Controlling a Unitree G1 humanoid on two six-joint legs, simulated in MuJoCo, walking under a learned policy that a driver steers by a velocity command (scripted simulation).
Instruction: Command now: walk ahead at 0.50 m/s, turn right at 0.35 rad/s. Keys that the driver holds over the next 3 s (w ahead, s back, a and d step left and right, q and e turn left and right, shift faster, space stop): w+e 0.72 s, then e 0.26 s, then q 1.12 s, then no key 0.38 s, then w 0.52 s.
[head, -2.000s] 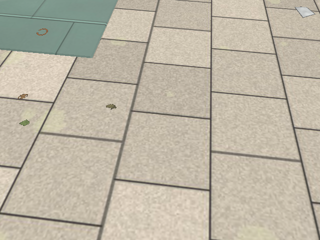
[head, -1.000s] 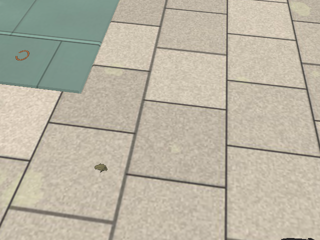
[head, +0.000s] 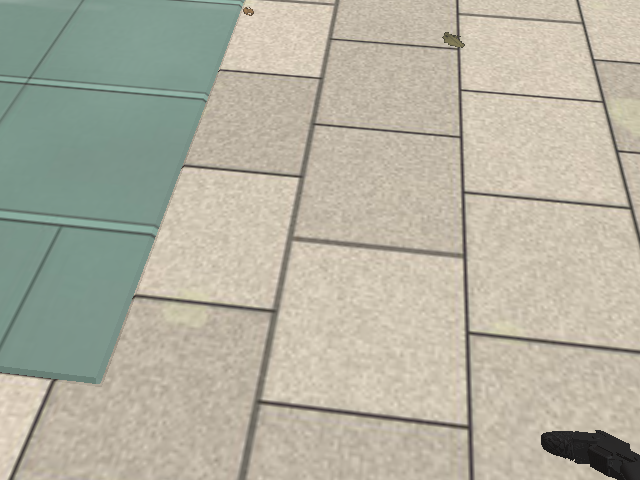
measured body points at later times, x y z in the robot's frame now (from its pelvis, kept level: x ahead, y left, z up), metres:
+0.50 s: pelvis +0.26 -0.05 -0.01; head +0.29 -0.07 +0.44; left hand +0.52 +0.14 -0.09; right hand +0.21 -0.34 -0.14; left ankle +0.12 +0.12 -0.72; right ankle +0.35 -0.17 -0.73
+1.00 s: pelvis +0.51 -0.13 +0.00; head +0.54 -0.15 +0.44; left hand +0.73 +0.10 -0.11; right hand +0.57 -0.46 -0.08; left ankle +0.68 -0.10 -0.73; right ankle +0.35 -0.17 -0.71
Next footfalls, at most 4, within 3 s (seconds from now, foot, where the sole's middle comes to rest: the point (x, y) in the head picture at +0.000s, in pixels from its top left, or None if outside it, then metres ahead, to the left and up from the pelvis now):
0.50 right None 0.39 -0.18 -0.76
0.96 left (416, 368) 0.71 -0.13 -0.76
1.28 right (499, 456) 0.53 -0.29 -0.76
1.60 left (391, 379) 0.68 -0.07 -0.76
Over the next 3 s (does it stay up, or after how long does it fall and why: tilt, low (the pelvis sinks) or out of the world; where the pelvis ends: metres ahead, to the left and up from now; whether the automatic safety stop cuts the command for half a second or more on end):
stays up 0.73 -0.19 0.02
